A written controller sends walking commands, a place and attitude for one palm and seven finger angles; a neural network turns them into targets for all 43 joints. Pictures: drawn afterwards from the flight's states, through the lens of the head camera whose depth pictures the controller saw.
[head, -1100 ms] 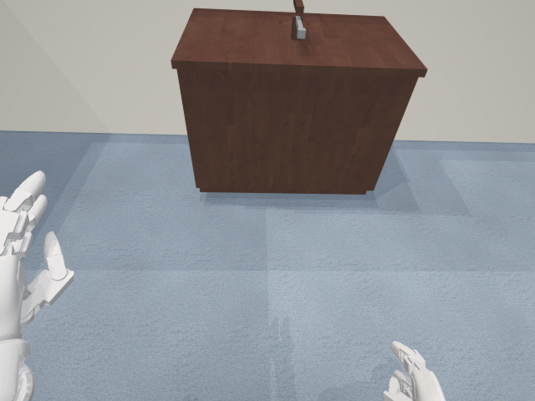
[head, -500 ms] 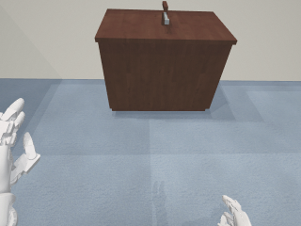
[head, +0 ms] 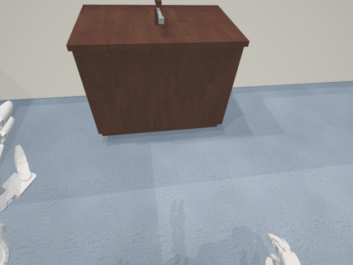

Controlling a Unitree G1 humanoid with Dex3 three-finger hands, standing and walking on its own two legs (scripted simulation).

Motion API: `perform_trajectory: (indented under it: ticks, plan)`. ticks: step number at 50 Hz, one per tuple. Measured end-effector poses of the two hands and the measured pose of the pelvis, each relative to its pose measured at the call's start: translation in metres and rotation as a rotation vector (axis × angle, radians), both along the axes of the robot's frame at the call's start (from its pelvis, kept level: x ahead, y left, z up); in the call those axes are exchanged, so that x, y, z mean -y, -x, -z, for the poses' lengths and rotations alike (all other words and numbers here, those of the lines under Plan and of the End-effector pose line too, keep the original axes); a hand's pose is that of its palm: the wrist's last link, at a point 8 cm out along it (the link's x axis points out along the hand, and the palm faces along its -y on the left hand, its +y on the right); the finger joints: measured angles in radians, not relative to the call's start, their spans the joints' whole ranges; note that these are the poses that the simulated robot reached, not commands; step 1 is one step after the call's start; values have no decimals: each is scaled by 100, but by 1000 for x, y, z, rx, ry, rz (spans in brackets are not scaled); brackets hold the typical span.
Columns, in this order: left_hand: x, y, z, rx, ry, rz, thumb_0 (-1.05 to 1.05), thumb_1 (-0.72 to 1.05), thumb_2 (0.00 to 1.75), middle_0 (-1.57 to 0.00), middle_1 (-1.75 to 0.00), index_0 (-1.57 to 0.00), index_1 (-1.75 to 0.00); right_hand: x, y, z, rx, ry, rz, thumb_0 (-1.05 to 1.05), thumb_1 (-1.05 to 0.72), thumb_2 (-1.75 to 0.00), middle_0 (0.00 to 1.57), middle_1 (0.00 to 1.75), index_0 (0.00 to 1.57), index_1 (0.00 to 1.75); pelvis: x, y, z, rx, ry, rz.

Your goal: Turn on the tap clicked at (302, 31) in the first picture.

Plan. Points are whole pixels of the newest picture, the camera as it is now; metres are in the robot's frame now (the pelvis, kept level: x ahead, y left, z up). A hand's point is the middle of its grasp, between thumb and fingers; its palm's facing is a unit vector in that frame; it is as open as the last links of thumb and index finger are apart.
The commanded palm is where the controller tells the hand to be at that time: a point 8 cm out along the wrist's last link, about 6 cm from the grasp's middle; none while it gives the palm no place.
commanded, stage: walk to a spot facing it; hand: left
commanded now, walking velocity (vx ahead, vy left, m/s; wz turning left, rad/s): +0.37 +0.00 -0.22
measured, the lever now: (161, 20) +1.19 +0.15 +0.07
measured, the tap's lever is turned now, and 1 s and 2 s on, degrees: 0 0 0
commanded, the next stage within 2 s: take the last steps up to it in 0.86 s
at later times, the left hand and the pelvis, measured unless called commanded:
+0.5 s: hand (118, 102) +0.39 +0.16 +0.18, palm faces +0.29 -0.82 -0.49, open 7.4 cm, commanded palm +0.34 +0.21 +0.19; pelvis +0.16 -0.06 +0.01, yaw -4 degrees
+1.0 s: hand (139, 58) +0.56 +0.14 +0.20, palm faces +0.33 -0.82 -0.47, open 7.4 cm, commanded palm +0.51 +0.18 +0.19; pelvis +0.32 -0.08 +0.01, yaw -7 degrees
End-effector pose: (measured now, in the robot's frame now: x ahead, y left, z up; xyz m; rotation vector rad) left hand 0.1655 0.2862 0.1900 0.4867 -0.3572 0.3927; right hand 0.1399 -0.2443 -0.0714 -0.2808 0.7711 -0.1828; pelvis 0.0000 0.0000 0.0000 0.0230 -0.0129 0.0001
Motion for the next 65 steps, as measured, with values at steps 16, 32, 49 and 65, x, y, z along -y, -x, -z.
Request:
perform_trajectory:
  ticks: [16, 32, 49, 65]
  plan:
    - [81, -146, -5, -56, -117, 145, 1, 89, 90, -21, -30, -21, -30, 27, -77, 39, -47, -149, 69, 1, -90, -89, 20, 30, 21, 30, 49, -97, 12, -1, 32, 78]
    - [64, -237, -11, 16, -30, 94, 1, 88, 90, -21, -30, -21, -30, 71, -197, -4, -29, 36, 97, 2, -90, -89, 20, 30, 20, 30, 45, -217, -1, 4, 15, 81]
    - [100, -348, -27, -41, -84, 132, 1, 89, 90, -21, -30, -21, -30, 24, -304, 6, 37, -203, 54, 1, -90, -89, 20, 30, 21, 30, 70, -312, -12, -8, 45, 125]
    - [137, -439, -16, 8, -31, 194, 1, 88, 90, -21, -30, -21, -30, 132, -367, -7, -24, 31, 159, 2, -90, -89, 20, 30, 20, 30, 96, -397, -4, -3, 25, 124]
